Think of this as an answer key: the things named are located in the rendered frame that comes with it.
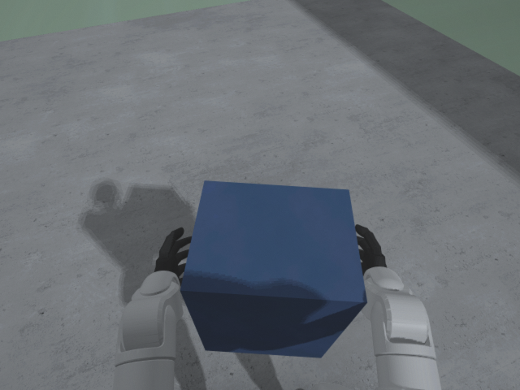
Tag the left robot hand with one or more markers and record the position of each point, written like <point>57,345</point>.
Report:
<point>169,258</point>

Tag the carton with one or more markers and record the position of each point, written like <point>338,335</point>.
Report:
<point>273,269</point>

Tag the right robot hand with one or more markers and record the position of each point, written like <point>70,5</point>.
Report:
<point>372,255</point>

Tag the robot right forearm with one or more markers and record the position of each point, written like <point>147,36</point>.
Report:
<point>401,331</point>

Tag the robot left forearm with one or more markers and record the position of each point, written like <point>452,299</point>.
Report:
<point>146,342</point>

